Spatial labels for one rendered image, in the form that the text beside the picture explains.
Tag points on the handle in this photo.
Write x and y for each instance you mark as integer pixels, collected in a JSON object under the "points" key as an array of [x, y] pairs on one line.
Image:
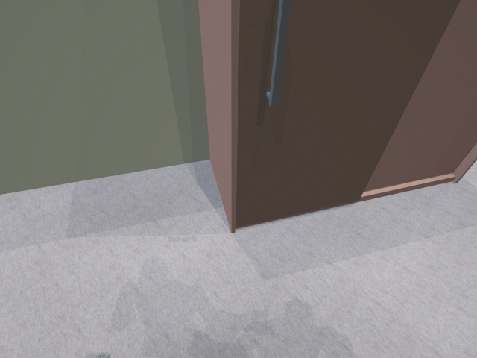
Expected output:
{"points": [[279, 50]]}

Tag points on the wardrobe door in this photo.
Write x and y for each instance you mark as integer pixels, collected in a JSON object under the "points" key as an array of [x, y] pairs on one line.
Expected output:
{"points": [[438, 128], [349, 70]]}

